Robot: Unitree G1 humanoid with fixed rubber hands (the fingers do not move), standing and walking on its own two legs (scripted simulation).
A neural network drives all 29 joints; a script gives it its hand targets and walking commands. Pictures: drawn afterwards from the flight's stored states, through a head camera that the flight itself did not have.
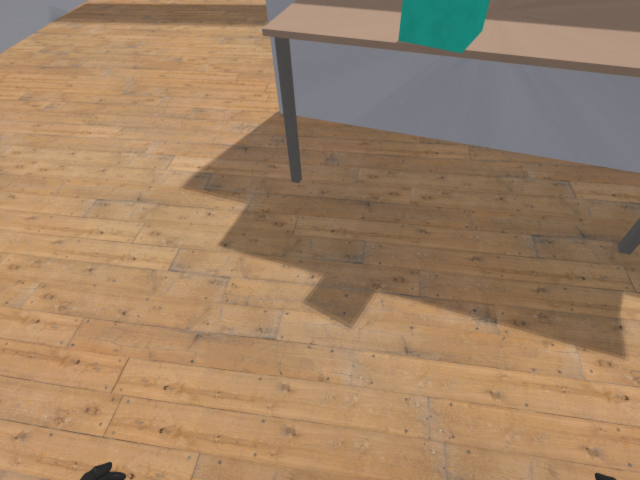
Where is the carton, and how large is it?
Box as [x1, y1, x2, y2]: [398, 0, 489, 52]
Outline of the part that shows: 398,40 461,52 480,32 489,0 403,0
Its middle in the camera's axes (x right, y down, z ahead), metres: +0.39 -0.76 +1.18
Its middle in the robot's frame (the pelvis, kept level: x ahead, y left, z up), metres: +1.43 -0.35 +0.09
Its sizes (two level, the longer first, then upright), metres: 0.210 0.200 0.250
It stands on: a table, 0.71 m high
